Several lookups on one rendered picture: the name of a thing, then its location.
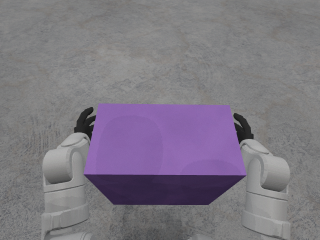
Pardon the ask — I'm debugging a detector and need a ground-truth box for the robot left hand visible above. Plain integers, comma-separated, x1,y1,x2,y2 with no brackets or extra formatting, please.
74,107,96,141

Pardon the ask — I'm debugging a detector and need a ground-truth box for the robot right hand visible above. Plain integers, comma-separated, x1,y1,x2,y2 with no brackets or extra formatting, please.
233,113,254,144

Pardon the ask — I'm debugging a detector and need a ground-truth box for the left robot forearm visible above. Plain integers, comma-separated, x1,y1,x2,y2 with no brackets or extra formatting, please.
41,132,91,240

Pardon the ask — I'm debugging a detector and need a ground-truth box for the right robot forearm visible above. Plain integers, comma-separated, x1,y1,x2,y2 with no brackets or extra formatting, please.
239,139,291,240

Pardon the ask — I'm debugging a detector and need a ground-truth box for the carton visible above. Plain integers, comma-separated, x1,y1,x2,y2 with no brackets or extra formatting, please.
83,103,247,205

